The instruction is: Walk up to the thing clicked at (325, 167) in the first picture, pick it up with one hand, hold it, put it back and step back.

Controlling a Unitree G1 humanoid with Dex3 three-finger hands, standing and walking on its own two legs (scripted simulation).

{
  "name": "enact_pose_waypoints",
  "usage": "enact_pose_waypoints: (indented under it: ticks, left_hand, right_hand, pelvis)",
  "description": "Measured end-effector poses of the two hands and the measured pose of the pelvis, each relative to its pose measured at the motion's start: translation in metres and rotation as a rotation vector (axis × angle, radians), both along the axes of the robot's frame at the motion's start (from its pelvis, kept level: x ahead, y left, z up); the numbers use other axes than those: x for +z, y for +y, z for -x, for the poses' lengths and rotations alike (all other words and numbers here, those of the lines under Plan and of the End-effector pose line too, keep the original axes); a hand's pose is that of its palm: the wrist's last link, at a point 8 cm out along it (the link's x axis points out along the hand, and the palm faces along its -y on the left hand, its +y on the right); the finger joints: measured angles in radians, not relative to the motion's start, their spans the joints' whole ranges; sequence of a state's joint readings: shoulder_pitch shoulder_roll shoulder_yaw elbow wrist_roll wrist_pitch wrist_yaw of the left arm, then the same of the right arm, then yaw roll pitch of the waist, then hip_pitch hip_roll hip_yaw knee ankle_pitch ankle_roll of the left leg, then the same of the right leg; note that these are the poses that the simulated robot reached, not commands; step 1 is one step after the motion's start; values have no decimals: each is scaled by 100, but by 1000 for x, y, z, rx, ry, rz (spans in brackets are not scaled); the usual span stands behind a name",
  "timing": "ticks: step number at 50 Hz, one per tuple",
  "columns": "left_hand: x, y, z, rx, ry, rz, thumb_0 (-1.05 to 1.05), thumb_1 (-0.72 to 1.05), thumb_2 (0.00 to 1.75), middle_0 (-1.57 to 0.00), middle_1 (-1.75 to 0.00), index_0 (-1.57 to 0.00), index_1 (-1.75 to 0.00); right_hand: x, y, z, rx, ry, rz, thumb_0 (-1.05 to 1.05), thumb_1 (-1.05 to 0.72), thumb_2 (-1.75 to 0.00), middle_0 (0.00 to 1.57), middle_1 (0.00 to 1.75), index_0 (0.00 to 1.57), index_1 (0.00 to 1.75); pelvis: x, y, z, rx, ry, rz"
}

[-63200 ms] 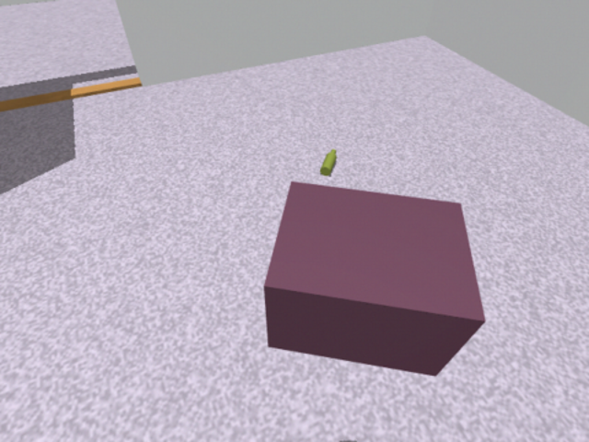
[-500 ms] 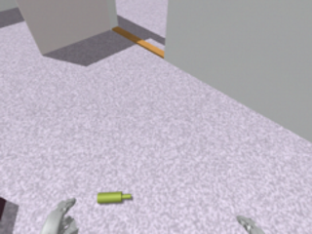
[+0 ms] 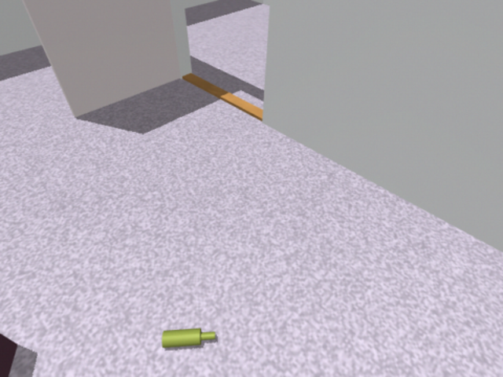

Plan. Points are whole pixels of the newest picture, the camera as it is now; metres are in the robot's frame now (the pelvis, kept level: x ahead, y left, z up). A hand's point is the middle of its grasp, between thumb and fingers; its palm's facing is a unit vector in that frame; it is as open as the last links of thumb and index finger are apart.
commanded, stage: stand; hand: left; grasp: from above
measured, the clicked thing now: (189, 337) +0.44 +0.23 -0.75
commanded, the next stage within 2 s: step back in 1.86 s
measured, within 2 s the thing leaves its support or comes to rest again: neither
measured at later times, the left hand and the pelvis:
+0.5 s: hand out of the picture +0.02 +0.22 -0.16, palm faces +0.02 -0.94 -0.33, open 7.3 cm; pelvis -0.01 -0.02 +0.00, yaw +0 degrees
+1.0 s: hand out of the picture +0.06 +0.19 -0.16, palm faces +0.00 -0.96 -0.27, open 7.3 cm; pelvis +0.01 -0.02 +0.01, yaw -1 degrees
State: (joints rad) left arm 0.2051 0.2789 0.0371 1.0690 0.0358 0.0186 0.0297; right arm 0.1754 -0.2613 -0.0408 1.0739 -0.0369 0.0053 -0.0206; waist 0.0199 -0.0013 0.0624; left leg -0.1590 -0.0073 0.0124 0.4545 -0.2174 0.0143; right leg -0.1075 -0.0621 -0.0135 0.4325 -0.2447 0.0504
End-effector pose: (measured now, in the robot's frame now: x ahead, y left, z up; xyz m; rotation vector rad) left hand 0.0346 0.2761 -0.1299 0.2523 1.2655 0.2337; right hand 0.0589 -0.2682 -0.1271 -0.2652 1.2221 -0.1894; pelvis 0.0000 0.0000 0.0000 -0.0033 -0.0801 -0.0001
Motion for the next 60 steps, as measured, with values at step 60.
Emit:
enact_pose_waypoints:
  ticks: [60]
  left_hand:
    - [-1,-40,-15,-25,45,53,0,91,90,-20,-30,-20,-30]
  right_hand:
    - [-5,-7,18,-45,96,-49,0,-91,-90,20,30,20,30]
  pelvis:
    - [7,-19,-12,-13,23,-1]
